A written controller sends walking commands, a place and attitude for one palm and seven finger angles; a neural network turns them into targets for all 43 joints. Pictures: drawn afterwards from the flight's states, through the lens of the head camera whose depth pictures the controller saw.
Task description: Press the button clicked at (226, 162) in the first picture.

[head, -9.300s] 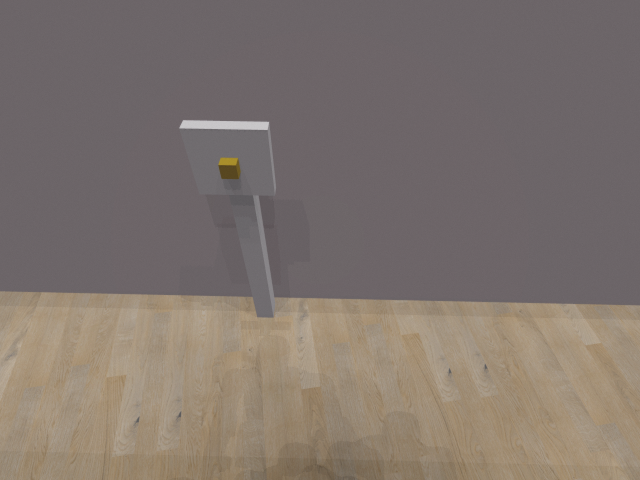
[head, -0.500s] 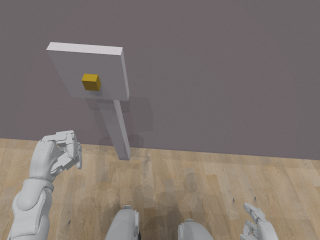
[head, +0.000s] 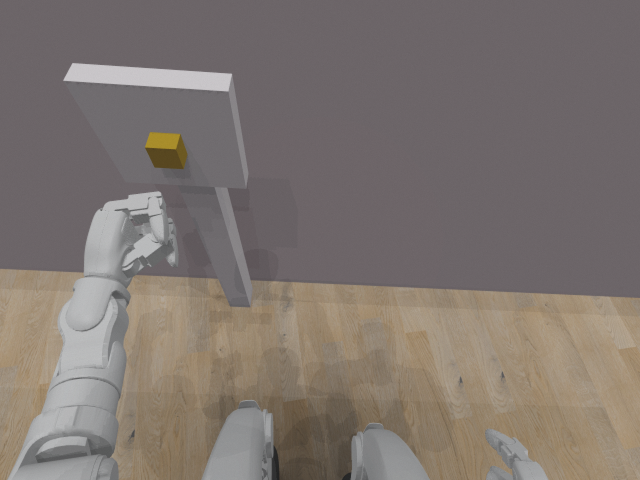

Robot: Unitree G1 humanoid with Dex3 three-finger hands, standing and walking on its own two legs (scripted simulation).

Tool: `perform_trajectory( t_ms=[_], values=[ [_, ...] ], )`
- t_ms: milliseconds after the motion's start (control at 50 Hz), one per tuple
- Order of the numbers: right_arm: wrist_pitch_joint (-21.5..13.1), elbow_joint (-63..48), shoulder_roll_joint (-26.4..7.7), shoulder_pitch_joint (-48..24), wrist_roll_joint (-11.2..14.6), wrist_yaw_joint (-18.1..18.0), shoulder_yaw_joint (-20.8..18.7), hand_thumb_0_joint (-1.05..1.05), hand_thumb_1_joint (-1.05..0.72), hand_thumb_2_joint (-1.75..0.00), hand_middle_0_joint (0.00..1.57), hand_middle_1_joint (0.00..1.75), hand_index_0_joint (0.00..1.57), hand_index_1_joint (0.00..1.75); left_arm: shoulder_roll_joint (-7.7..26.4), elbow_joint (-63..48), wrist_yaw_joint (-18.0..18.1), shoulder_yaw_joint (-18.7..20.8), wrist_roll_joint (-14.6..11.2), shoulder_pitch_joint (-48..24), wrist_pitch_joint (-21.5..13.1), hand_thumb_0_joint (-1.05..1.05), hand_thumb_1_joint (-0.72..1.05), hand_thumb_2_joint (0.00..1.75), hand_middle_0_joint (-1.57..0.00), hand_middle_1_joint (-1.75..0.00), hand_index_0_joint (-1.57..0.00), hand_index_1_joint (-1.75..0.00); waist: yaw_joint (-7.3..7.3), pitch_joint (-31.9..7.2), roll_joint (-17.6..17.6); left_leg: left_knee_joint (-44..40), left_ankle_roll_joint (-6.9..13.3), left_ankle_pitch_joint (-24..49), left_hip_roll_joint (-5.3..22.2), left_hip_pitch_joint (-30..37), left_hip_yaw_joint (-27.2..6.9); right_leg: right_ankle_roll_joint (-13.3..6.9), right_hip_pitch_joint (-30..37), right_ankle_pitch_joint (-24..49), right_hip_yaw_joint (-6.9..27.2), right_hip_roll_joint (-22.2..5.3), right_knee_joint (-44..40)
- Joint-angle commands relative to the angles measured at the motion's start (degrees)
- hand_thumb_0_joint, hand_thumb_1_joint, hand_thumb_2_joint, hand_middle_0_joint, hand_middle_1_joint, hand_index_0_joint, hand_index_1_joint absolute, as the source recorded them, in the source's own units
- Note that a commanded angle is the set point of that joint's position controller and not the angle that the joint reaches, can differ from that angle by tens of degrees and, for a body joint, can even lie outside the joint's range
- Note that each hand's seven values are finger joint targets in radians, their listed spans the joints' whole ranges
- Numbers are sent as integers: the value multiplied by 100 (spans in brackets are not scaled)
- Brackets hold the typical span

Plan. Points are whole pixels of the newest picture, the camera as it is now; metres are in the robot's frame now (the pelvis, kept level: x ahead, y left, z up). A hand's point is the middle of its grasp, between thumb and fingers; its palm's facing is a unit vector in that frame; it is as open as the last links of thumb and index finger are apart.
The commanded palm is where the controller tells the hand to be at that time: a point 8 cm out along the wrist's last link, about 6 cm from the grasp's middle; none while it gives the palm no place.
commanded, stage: aim a knuckle at the button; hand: left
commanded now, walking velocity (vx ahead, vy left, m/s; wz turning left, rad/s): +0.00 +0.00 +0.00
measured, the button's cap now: (167, 148) +0.51 +0.21 +0.06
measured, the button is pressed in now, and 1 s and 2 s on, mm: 0 0 11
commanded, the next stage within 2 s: press the button with the knuckle in 0.84 s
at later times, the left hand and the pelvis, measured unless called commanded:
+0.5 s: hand (173, 228) +0.41 +0.20 +0.03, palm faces +0.00 -1.00 -0.05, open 3.1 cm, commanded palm +0.39 +0.24 +0.03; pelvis +0.00 +0.00 +0.00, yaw -1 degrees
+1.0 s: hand (171, 231) +0.41 +0.20 +0.03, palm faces +0.00 -1.00 -0.04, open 3.1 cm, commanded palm +0.39 +0.25 +0.03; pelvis +0.00 +0.00 +0.00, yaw +0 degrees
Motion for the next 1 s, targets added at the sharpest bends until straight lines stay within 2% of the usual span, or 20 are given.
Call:
perform_trajectory(
  t_ms=[0, 20, 80, 120, 180, 240, 300, 340, 380, 420, 440, 540, 620, 680, 760, 780, 840, 900, 920, 980],
  values=[
    [-55, -498, -975, 471, -4, -52, -381, 0, -90, -90, 20, 30, 20, 30, 1045, -751, 80, 390, -20, -1754, -365, 0, 90, 90, -130, -150, -130, -150, -73, -2348, 256, -712, -41, 1844, -140, 2798, -505, 15, 13, 1952, 294, 136, -946],
    [-18, -474, -959, 478, -6, -46, -365, 0, -90, -90, 20, 30, 20, 30, 983, -581, 103, 328, -5, -1996, -356, 0, 90, 90, -130, -150, -130, -150, -145, -2230, 187, -680, -17, 1653, -162, 2599, -475, 41, 10, 1859, 327, 130, -980],
    [46, -453, -982, 538, -29, -59, -358, 0, -90, -90, 20, 30, 20, 30, 1411, -414, 189, 680, 62, -2374, -473, 0, 90, 90, -130, -150, -130, -150, -81, -2354, 198, -623, -7, 1540, -174, 2429, -458, 18, 116, 1774, 368, 147, -925],
    [85, -413, -952, 563, -44, -42, -332, 0, -90, -90, 20, 30, 20, 30, 1351, -289, 189, 594, 106, -2723, -551, 0, 90, 90, -130, -150, -130, -150, -135, -2440, 377, -582, -17, 1590, -176, 2483, -446, 25, 49, 1813, 382, 144, -901],
    [151, -485, -975, 612, -50, 3, -372, 0, -90, -90, 20, 30, 20, 30, 1431, -302, 115, 704, 101, -2216, -596, 0, 90, 90, -130, -150, -130, -150, 18, -2803, 512, -618, -32, 1960, -172, 2752, -451, -12, 202, 2088, 382, 170, -862],
    [247, -513, -956, 616, -3, 44, -376, 0, -90, -90, 20, 30, 20, 30, 1156, -297, 23, 488, 19, -2063, -490, 0, 90, 90, -130, -150, -130, -150, -70, -2590, 332, -692, -19, 1901, -162, 2698, -416, 31, 258, 2137, 355, 167, -968],
    [289, -501, -978, 613, 19, 22, -373, 0, -90, -90, 20, 30, 20, 30, 1205, -189, 6, 536, -14, -2166, -450, 0, 90, 90, -130, -150, -130, -150, -143, -2378, 126, -688, 19, 1630, -177, 2416, -398, 55, 244, 1968, 382, 158, -1017],
    [297, -456, -981, 630, 9, -9, -378, 0, -90, -90, 20, 30, 20, 30, 1410, -226, 37, 690, 4, -2397, -534, 0, 90, 90, -130, -150, -130, -150, -131, -2346, 205, -672, 14, 1509, -180, 2371, -392, 49, 233, 1858, 411, 160, -1020],
    [256, -474, -949, 615, -9, 0, -392, 0, -90, -90, 20, 30, 20, 30, 1249, -598, 66, 557, -6, -2484, -680, 0, 90, 90, -130, -150, -130, -150, -107, -2582, 483, -683, -4, 1727, -178, 2703, -436, 16, 162, 1945, 380, 161, -965],
    [251, -417, -962, 631, -14, -6, -402, 0, -90, -90, 20, 30, 20, 30, 1256, -614, 76, 542, -3, -2408, -743, 0, 90, 90, -130, -150, -130, -150, -127, -2685, 435, -699, -19, 1855, -149, 2909, -471, 20, 124, 2000, 358, 168, -981],
    [254, -422, -943, 616, -2, 4, -397, 0, -90, -90, 20, 30, 20, 30, 1104, -526, 59, 417, 0, -2285, -721, 0, 90, 90, -130, -150, -130, -150, -132, -2575, 466, -714, -22, 1797, -162, 2878, -455, 23, 84, 1948, 356, 169, -1009],
    [291, -402, -958, 571, 7, -22, -360, 0, -90, -90, 20, 30, 20, 30, 1285, -93, 57, 561, 22, -2351, -613, 0, 90, 90, -130, -150, -130, -150, -145, -2190, 186, -698, 15, 1407, -196, 2367, -397, 49, 212, 1763, 413, 157, -1085],
    [273, -442, -946, 546, -10, -22, -367, 0, -90, -90, 20, 30, 20, 30, 1234, -351, 55, 500, 37, -2493, -703, 0, 90, 90, -130, -150, -130, -150, -89, -2538, 576, -700, -23, 1716, -176, 2846, -470, 0, 53, 1866, 356, 161, -985],
    [264, -498, -942, 532, -11, 21, -381, 0, -90, -90, 20, 30, 20, 30, 1064, -511, 28, 382, -26, -2205, -714, 0, 90, 90, -130, -150, -130, -150, -84, -2670, 536, -702, -22, 1974, -177, 2979, -493, -8, 135, 2079, 330, 172, -963],
    [323, -475, -966, 495, 23, 1, -360, 0, -90, -90, 20, 30, 20, 30, 1219, -135, 23, 523, -28, -2259, -556, 0, 90, 90, -130, -150, -130, -150, -157, -2179, 83, -684, 19, 1448, -192, 2379, -407, 58, 223, 1844, 397, 167, -1078],
    [315, -484, -979, 501, 12, -14, -351, 0, -90, -90, 20, 30, 20, 30, 1343, -172, 36, 582, 4, -2350, -591, 0, 90, 90, -130, -150, -130, -150, -116, -2211, 225, -674, 11, 1434, -204, 2353, -425, 26, 202, 1792, 408, 166, -1027],
    [281, -521, -921, 470, 6, -6, -369, 0, -90, -90, 20, 30, 20, 30, 1102, -482, 38, 439, -23, -2306, -687, 0, 90, 90, -130, -150, -130, -150, -87, -2535, 421, -669, -6, 1721, -196, 2768, -420, 23, 180, 1976, 396, 161, -1021],
    [270, -463, -943, 476, 12, -10, -368, 0, -90, -90, 20, 30, 20, 30, 1215, -443, 21, 499, -15, -2229, -714, 0, 90, 90, -130, -150, -130, -150, -88, -2507, 387, -668, -19, 1748, -172, 2756, -451, 20, 148, 1974, 378, 175, -993],
    [273, -468, -927, 466, 14, -14, -358, 0, -90, -90, 20, 30, 20, 30, 1081, -395, 5, 354, -11, -2345, -691, 0, 90, 90, -130, -150, -130, -150, -174, -2389, 330, -657, 0, 1659, -181, 2662, -443, 35, 114, 1938, 390, 173, -1018],
    [271, -368, -963, 524, 4, -50, -337, 0, -90, -90, 20, 30, 20, 30, 1338, -118, 24, 516, 20, -2865, -654, 0, 90, 90, -130, -150, -130, -150, -228, -2228, 336, -596, 15, 1375, -198, 2424, -462, 25, 27, 1681, 416, 180, -1024]
  ],
)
